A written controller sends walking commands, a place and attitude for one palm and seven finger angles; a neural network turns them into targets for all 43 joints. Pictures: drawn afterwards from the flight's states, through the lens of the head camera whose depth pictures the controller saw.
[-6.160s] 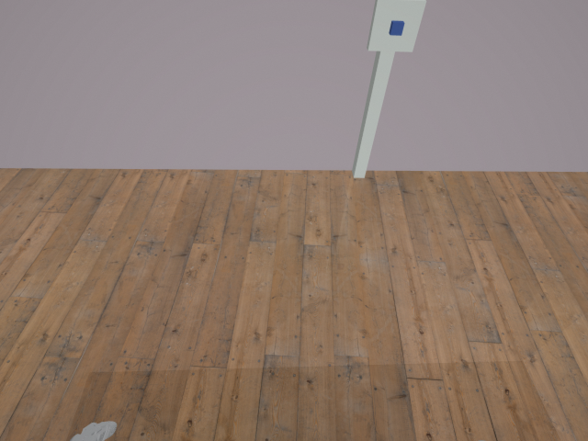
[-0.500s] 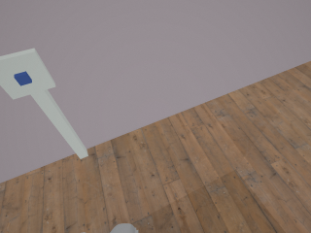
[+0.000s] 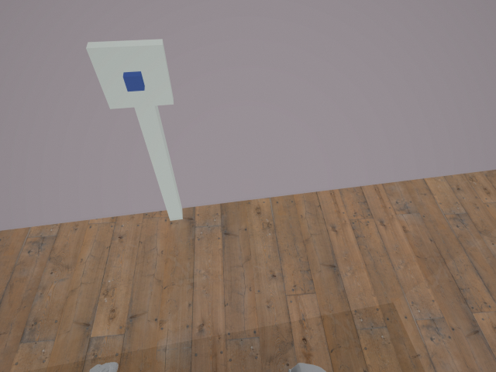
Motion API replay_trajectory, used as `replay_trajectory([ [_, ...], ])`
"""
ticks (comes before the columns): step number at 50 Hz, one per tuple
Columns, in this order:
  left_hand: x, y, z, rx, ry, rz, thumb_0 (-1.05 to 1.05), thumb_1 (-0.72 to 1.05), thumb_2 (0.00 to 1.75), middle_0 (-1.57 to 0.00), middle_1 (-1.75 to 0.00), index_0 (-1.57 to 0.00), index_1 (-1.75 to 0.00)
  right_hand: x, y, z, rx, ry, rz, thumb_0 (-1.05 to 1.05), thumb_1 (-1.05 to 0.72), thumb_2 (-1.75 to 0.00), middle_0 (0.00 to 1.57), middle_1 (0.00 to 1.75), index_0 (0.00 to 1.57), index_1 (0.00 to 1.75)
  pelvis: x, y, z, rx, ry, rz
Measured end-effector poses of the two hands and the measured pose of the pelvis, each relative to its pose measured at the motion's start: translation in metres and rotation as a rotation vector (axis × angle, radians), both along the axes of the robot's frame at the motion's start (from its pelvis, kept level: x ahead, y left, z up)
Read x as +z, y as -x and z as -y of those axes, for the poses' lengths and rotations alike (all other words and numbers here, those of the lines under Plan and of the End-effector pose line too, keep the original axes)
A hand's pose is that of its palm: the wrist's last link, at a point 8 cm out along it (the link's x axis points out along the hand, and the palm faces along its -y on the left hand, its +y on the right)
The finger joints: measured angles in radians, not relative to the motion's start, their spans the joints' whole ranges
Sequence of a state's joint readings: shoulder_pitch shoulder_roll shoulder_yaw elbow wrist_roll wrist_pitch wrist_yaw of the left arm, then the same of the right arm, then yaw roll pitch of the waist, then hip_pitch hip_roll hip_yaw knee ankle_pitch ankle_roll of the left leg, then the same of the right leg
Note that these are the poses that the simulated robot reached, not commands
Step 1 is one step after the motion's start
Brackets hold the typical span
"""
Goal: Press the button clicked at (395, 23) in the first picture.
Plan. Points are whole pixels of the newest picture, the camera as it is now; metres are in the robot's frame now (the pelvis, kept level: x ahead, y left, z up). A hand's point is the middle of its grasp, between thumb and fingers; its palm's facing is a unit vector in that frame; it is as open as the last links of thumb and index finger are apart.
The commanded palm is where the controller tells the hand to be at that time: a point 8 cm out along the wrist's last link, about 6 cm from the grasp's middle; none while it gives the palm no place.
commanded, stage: turn to face it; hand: left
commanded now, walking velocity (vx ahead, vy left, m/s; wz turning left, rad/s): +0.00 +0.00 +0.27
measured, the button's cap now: (134, 80) +0.78 +0.35 +0.00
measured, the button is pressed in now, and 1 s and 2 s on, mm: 0 0 0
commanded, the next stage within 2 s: take the last steps up to it in 0.18 s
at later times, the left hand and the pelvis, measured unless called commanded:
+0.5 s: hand out of the picture -0.02 +0.15 -0.15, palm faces +0.24 -0.94 -0.25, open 7.3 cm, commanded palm none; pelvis +0.00 -0.04 +0.01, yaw +10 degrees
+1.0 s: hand out of the picture +0.10 +0.24 -0.18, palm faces +0.22 -0.96 -0.17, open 7.4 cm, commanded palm none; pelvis +0.10 +0.05 +0.00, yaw +9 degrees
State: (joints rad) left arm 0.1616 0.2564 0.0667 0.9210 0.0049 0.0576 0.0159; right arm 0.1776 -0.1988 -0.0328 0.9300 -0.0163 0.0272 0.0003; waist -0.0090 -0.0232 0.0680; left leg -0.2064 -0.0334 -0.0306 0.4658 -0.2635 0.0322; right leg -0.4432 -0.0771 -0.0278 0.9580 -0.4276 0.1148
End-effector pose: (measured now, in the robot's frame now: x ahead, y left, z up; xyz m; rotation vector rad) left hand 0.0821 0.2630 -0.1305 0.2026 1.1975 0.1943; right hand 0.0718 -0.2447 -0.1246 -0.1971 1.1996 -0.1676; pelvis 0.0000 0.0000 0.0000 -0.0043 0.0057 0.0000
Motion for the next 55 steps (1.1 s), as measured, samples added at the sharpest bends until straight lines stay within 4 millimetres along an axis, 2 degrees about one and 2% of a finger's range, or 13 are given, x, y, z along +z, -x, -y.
replay_trajectory([
  [5, 0.008, -0.014, 0.024, -0.008, -0.017, 0.061, 0.00, 0.91, 0.90, -0.19, -0.30, -0.19, -0.30, -0.019, 0.014, 0.013, -0.007, -0.040, -0.044, 0.00, -0.90, -0.90, 0.21, 0.30, 0.21, 0.30, -0.005, 0.001, 0.017, 0.028, -0.021, 0.002],
  [9, 0.014, -0.009, 0.046, -0.008, -0.036, 0.093, 0.00, 0.91, 0.90, -0.20, -0.30, -0.20, -0.30, -0.036, 0.022, 0.029, -0.012, -0.071, -0.078, 0.00, -0.90, -0.90, 0.21, 0.30, 0.21, 0.30, -0.010, 0.003, 0.032, 0.062, -0.024, 0.012],
  [14, 0.022, 0.021, 0.062, 0.055, -0.032, 0.066, 0.00, 0.91, 0.90, -0.20, -0.30, -0.20, -0.30, -0.032, 0.024, 0.042, 0.022, -0.080, -0.129, 0.01, -0.91, -0.90, 0.20, 0.30, 0.20, 0.30, -0.001, 0.005, 0.043, 0.106, -0.046, 0.017],
  [21, 0.017, 0.076, 0.070, 0.159, -0.002, -0.014, 0.00, 0.91, 0.90, -0.20, -0.30, -0.20, -0.30, -0.025, 0.019, 0.045, 0.093, -0.060, -0.169, 0.01, -0.91, -0.90, 0.20, 0.30, 0.20, 0.29, 0.005, 0.004, 0.045, 0.155, -0.040, 0.013],
  [26, 0.009, 0.128, 0.068, 0.243, 0.032, -0.114, 0.00, 0.91, 0.90, -0.20, -0.30, -0.20, -0.30, -0.016, -0.005, 0.030, 0.158, -0.043, -0.155, 0.01, -0.91, -0.90, 0.20, 0.30, 0.20, 0.29, 0.007, -0.002, 0.034, 0.177, -0.031, 0.007],
  [31, -0.002, 0.180, 0.061, 0.320, 0.086, -0.248, 0.00, 0.91, 0.90, -0.20, -0.30, -0.20, -0.30, -0.005, -0.049, -0.006, 0.227, -0.033, -0.071, 0.01, -0.91, -0.90, 0.20, 0.30, 0.20, 0.29, 0.006, -0.011, 0.011, 0.188, -0.017, 0.007],
  [34, -0.015, 0.201, 0.051, 0.354, 0.126, -0.326, 0.00, 0.91, 0.90, -0.20, -0.30, -0.20, -0.30, -0.004, -0.074, -0.034, 0.252, -0.023, 0.006, 0.01, -0.91, -0.90, 0.20, 0.30, 0.20, 0.29, -0.003, -0.020, -0.009, 0.190, 0.010, 0.013],
  [36, -0.021, 0.204, 0.043, 0.349, 0.144, -0.373, 0.00, 0.91, 0.90, -0.20, -0.30, -0.20, -0.30, -0.004, -0.081, -0.051, 0.243, -0.023, 0.044, 0.00, -0.91, -0.90, 0.20, 0.30, 0.20, 0.29, -0.007, -0.026, -0.021, 0.182, 0.003, 0.022],
  [38, -0.021, 0.192, 0.033, 0.326, 0.152, -0.385, 0.00, 0.91, 0.90, -0.20, -0.30, -0.19, -0.30, -0.002, -0.079, -0.063, 0.224, -0.031, 0.052, 0.00, -0.91, -0.90, 0.20, 0.30, 0.20, 0.29, -0.004, -0.034, -0.030, 0.170, 0.005, 0.029],
  [41, -0.019, 0.155, 0.016, 0.291, 0.152, -0.332, 0.01, 0.91, 0.90, -0.19, -0.30, -0.19, -0.30, 0.002, -0.069, -0.065, 0.165, -0.009, 0.033, -0.01, -0.94, -0.90, 0.21, 0.30, 0.21, 0.30, 0.002, -0.046, -0.041, 0.172, 0.009, 0.034],
  [48, -0.017, 0.035, -0.018, 0.227, 0.116, -0.130, 0.00, 0.91, 0.90, -0.19, -0.30, -0.19, -0.30, -0.006, -0.026, -0.068, 0.091, -0.007, -0.160, -0.01, -0.94, -0.90, 0.21, 0.30, 0.20, 0.30, 0.003, -0.086, -0.052, 0.166, -0.014, 0.035],
  [52, -0.014, -0.037, -0.025, 0.176, 0.098, -0.055, 0.00, 0.91, 0.90, -0.19, -0.30, -0.19, -0.30, -0.012, -0.005, -0.074, 0.033, -0.036, -0.276, 0.00, -0.92, -0.90, 0.20, 0.30, 0.20, 0.30, 0.000, -0.115, -0.051, 0.158, -0.022, 0.032],
  [55, -0.012, -0.094, -0.023, 0.123, 0.085, -0.013, 0.00, 0.92, 0.90, -0.19, -0.30, -0.19, -0.30, -0.017, 0.004, -0.077, -0.011, -0.063, -0.355, 0.00, -0.92, -0.90, 0.20, 0.30, 0.20, 0.30, -0.005, -0.140, -0.047, 0.151, -0.025, 0.028],
])
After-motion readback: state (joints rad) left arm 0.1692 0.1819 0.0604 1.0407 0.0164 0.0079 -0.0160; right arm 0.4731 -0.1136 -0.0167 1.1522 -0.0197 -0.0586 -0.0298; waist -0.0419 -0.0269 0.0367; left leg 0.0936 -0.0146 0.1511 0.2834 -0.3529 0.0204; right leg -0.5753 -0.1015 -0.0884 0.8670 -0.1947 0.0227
